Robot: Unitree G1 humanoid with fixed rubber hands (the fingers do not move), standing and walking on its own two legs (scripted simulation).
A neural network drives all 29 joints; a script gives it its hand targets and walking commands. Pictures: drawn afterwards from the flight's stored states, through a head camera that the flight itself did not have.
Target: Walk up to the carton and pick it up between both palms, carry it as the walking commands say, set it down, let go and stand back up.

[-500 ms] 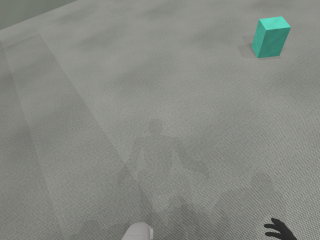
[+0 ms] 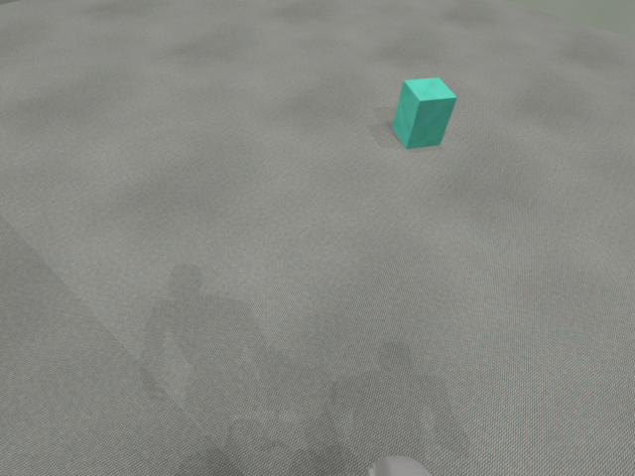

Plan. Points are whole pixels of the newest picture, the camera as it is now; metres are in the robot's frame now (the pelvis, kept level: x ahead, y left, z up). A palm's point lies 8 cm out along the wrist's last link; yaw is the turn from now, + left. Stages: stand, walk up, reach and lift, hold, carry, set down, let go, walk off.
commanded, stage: walk up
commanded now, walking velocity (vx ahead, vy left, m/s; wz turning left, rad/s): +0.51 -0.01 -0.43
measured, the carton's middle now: (422, 113) +1.89 -0.54 -0.63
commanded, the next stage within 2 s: none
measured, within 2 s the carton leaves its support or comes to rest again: neither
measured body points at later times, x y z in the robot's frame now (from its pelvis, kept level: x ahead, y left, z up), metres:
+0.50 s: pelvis +0.26 -0.07 +0.00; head +0.29 -0.08 +0.45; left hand +0.35 +0.19 -0.14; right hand +0.28 -0.32 -0.15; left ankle +0.25 +0.11 -0.64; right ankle +0.26 -0.12 -0.74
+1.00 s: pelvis +0.53 -0.07 +0.00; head +0.55 -0.05 +0.45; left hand +0.59 +0.17 -0.16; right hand +0.52 -0.34 -0.12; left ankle +0.56 +0.03 -0.74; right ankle +0.44 -0.21 -0.64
